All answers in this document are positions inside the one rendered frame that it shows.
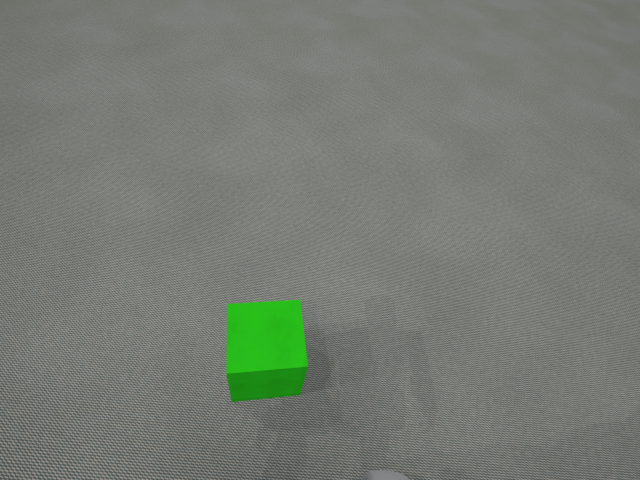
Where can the carton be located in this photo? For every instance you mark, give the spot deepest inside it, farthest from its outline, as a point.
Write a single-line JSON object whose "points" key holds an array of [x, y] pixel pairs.
{"points": [[266, 350]]}

